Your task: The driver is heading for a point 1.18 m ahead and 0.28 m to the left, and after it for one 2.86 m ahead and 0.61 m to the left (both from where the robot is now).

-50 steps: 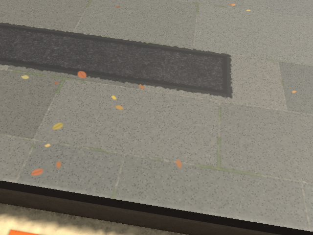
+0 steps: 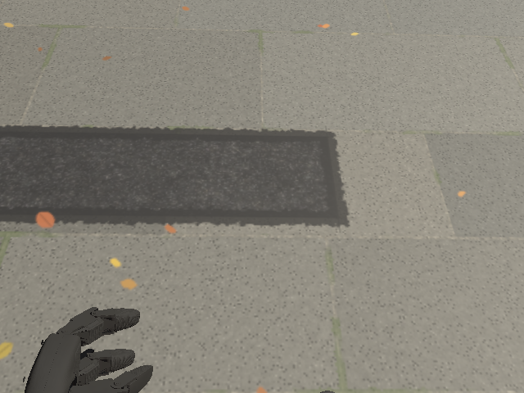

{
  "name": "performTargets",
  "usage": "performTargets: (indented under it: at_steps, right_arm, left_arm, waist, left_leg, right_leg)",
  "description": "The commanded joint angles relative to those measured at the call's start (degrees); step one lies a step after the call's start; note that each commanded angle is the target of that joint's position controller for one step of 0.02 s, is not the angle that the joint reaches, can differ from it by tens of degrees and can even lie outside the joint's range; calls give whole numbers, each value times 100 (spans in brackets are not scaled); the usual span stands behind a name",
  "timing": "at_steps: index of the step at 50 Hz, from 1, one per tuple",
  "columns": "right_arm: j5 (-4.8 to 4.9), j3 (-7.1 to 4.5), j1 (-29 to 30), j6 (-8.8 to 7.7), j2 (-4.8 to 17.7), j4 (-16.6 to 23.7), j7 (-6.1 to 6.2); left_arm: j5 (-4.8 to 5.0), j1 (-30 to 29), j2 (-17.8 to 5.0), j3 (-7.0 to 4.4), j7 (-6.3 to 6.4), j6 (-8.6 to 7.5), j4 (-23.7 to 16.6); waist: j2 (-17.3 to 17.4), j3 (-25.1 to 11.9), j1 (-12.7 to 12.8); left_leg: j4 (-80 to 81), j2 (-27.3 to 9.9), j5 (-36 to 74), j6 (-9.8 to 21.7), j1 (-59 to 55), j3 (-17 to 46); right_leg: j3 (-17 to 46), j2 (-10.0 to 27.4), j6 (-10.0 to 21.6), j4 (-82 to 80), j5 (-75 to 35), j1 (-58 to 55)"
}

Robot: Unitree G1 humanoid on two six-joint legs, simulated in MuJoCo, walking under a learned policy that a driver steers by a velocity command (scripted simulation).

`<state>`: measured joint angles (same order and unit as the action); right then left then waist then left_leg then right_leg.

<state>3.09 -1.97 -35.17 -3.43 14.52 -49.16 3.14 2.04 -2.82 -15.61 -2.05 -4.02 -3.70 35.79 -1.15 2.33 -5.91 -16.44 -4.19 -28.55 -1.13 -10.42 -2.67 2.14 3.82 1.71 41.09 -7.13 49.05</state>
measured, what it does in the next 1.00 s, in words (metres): walks ahead: right foot, then left foot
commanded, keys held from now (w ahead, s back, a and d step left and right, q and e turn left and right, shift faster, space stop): no key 0.52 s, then q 0.20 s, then w+q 0.28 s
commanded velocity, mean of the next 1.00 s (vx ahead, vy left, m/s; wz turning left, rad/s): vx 0.16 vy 0.00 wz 0.16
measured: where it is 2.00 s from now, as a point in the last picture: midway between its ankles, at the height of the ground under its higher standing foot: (181, 254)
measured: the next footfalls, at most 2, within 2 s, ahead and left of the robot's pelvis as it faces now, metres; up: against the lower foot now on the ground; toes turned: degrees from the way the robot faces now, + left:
right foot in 0.10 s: +0.36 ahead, -0.16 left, +0.00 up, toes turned +0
left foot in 0.64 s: +0.45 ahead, +0.05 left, +0.00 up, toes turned +2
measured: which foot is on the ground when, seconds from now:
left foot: down 0.00-0.12, up 0.14-0.62, down 0.64-0.98, up 1.00-1.00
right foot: up 0.00-0.08, down 0.10-0.64, up 0.66-0.96, down 0.98-1.00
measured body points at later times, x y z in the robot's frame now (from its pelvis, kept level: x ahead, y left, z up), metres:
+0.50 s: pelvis +0.27 -0.08 +0.03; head +0.31 -0.09 +0.48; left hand +0.31 +0.18 -0.11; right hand +0.41 -0.31 -0.10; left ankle +0.42 +0.07 -0.66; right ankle +0.32 -0.16 -0.71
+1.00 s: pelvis +0.39 -0.09 +0.02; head +0.40 -0.09 +0.47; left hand +0.48 +0.21 -0.08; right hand +0.55 -0.34 -0.09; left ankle +0.41 +0.05 -0.71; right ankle +0.42 -0.20 -0.72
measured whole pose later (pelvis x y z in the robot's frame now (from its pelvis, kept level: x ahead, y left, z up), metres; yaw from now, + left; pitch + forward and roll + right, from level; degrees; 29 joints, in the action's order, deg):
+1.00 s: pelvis +0.39 -0.09 +0.02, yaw +13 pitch +2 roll +0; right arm 1.6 -2.6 -14.9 -1.6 17.3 -44.8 0.6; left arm 0.8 7.7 -17.1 -0.5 0.3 -3.3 47.8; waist 0.5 -1.8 -0.2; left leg -30.6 4.1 -15.6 2.9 20.9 8.8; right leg 2.5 -0.6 1.9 27.0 14.5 15.7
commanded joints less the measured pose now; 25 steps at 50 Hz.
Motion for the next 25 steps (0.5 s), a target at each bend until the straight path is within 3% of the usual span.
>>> performTargets:
  at_steps: [1,2,3,4,5,6,7,8,9,10,11,12,13,14,15,16,17,18,19,20,21,23,25]
  right_arm:
    - [63,-242,853,-142,1204,547,-68]
    - [-49,-327,1023,-130,1348,626,-38]
    - [-131,-406,853,-101,1501,525,-83]
    - [-224,-438,715,1,1621,374,-76]
    - [-307,-406,665,41,1505,407,-77]
    - [-448,-51,177,-21,266,757,-205]
    - [-314,155,-640,-98,-58,528,-307]
    - [-48,14,-124,-149,444,468,-383]
    - [42,13,398,-136,587,574,-441]
    - [-46,47,749,-89,559,626,-419]
    - [-25,-167,1211,-43,1104,598,-378]
    - [35,-190,1224,54,907,548,-286]
    - [-28,-158,1009,167,645,374,-196]
    - [-106,-138,579,314,544,194,-153]
    - [-54,-148,458,426,515,95,-126]
    - [-111,-96,782,514,473,384,-72]
    - [-276,-60,1256,493,536,563,-90]
    - [-421,91,1691,374,244,800,-110]
    - [-520,155,1921,310,179,853,-133]
    - [-568,159,1886,254,263,729,-205]
    - [-557,150,1976,218,329,641,-217]
    - [-458,156,2193,182,396,570,-214]
    - [-397,120,2511,203,498,575,-222]
  left_arm:
    - [-89,-409,-110,2,-130,-113,-423]
    - [-104,-474,-212,-29,-67,-208,-436]
    - [-265,-420,-403,-54,34,-277,-509]
    - [-295,296,-632,-163,95,-260,-294]
    - [-319,1250,-860,-256,169,-143,37]
    - [-608,2424,-1320,-320,179,-93,359]
    - [-444,2681,-1284,-344,103,-130,685]
    - [-609,2255,-848,-251,126,-83,472]
    - [-547,1978,-654,-176,100,-44,480]
    - [-447,1455,-275,-58,93,-37,490]
    - [-342,1538,-451,-124,167,-174,584]
    - [-315,1538,-581,-214,247,-224,895]
    - [-304,1725,-533,-204,272,-210,1049]
    - [-262,1640,-505,-168,302,-223,1076]
    - [-239,1364,-383,-111,328,-200,1052]
    - [-183,1065,-325,-75,362,-94,991]
    - [-140,1191,-197,-34,450,-65,995]
    - [-252,1163,-86,59,513,-16,1032]
    - [-343,1258,-22,90,546,-5,1062]
    - [-433,1098,-33,106,540,-92,978]
    - [-511,1041,-221,79,516,-191,1008]
    - [-424,1214,-488,24,486,-229,1187]
    - [-346,1650,-671,-30,458,-117,1413]
  waist:
    - [596,505,607]
    - [920,444,766]
    - [1158,192,841]
    - [1487,-334,1213]
    - [1563,-990,1598]
    - [385,-2485,1340]
    - [-787,-4019,1069]
    - [-201,-3810,1116]
    - [-84,-3025,999]
    - [-17,-2187,780]
    - [170,-1582,835]
    - [53,-1078,570]
    - [-325,-1012,450]
    - [-714,-928,251]
    - [-706,-746,62]
    - [-688,-552,-81]
    - [-465,-321,141]
    - [-506,-368,135]
    - [-356,-392,210]
    - [-298,-771,297]
    - [-317,-802,315]
    - [-123,-799,538]
    - [-186,-550,833]
  left_leg:
    - [1488,-804,3252,891,1952,-101]
    - [1187,-740,4788,735,1371,-278]
    - [484,-816,6133,585,967,-282]
    - [-608,-880,7082,425,674,-286]
    - [-1906,-685,6963,209,899,-295]
    - [-4608,-75,3368,-135,3880,177]
    - [-6017,707,-616,-193,4187,1171]
    - [-6239,459,-146,-11,4106,1742]
    - [-5920,105,-49,43,4280,1329]
    - [-5508,-117,164,23,4206,1101]
    - [-5416,-151,788,189,3982,1093]
    - [-5331,-187,923,139,3796,1093]
    - [-6027,4,806,106,3643,912]
    - [-7050,117,569,173,3904,927]
    - [-7382,169,612,236,4160,1076]
    - [-6819,64,1147,300,4555,1282]
    - [-6533,94,1434,309,4899,1250]
    - [-5660,34,1587,155,5030,888]
    - [-5102,136,1886,88,4848,713]
    - [-4356,65,2192,127,4314,552]
    - [-4019,-136,2541,129,4067,719]
    - [-3052,-156,2507,182,3777,599]
    - [-2355,-59,2348,237,3801,419]
  right_leg:
    - [-355,-422,154,-297,-850,-2444]
    - [-500,-513,235,-606,-243,-2343]
    - [-657,-726,371,-809,328,-2684]
    - [-546,-761,578,-1150,534,-3379]
    - [-217,-410,767,-1412,198,-4516]
    - [1556,1120,1643,-155,-2050,-8344]
    - [3487,1865,2137,-986,-2402,-8540]
    - [3219,1594,1834,-1322,-2064,-7688]
    - [2443,1398,1688,-1620,-1494,-6961]
    - [1932,1194,1589,-1880,-1568,-5851]
    - [1533,1009,1360,-2236,-1358,-4789]
    - [1198,861,1296,-2433,-866,-3951]
    - [1311,931,1427,-2637,-546,-3658]
    - [1548,1109,1462,-2819,115,-3371]
    - [1458,1132,1416,-2885,846,-2949]
    - [1268,939,1179,-2893,1756,-2659]
    - [1243,929,1190,-2973,1927,-2634]
    - [910,674,1397,-3043,1657,-2563]
    - [593,458,1434,-2942,1073,-2575]
    - [359,399,1403,-3063,539,-2722]
    - [377,588,1408,-3097,31,-2776]
    - [302,712,1371,-3122,-159,-3197]
    - [533,779,1311,-3198,761,-3683]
